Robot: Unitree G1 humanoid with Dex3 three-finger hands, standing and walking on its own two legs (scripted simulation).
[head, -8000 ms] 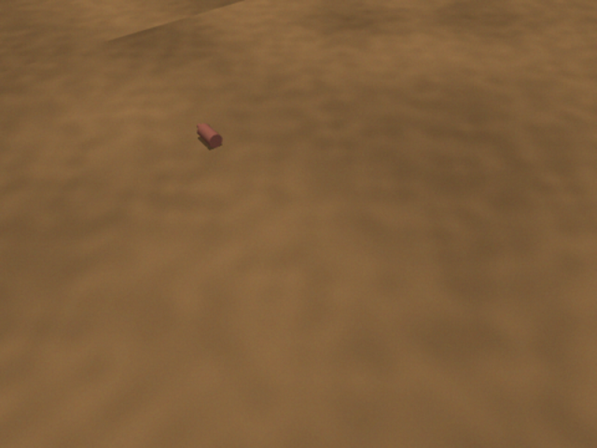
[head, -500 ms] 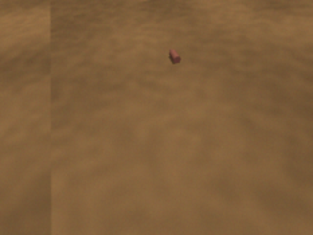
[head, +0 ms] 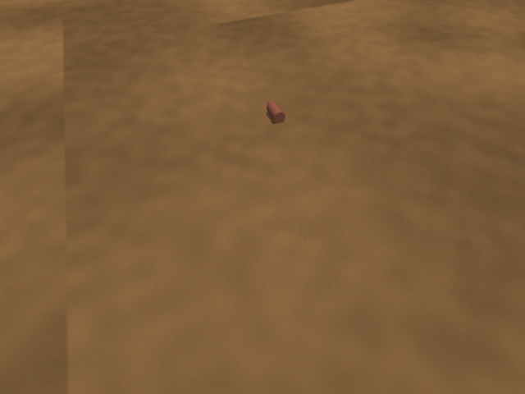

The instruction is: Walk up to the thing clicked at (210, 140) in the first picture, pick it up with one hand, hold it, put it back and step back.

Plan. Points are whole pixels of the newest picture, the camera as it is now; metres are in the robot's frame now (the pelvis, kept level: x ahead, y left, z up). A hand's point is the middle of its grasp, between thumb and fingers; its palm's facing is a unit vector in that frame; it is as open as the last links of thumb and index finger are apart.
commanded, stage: walk up
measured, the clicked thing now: (274, 110) +1.95 -0.01 -0.74
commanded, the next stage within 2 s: stand in 0.16 s
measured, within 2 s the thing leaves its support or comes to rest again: neither
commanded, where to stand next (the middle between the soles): +0.07 -0.01 m, yaw +1 degrees
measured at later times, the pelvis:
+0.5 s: pelvis +0.00 +0.00 +0.00, yaw +1 degrees
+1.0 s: pelvis -0.01 +0.00 +0.00, yaw +2 degrees
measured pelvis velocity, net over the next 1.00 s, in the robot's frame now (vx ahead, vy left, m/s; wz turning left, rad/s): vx -0.01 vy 0.00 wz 0.04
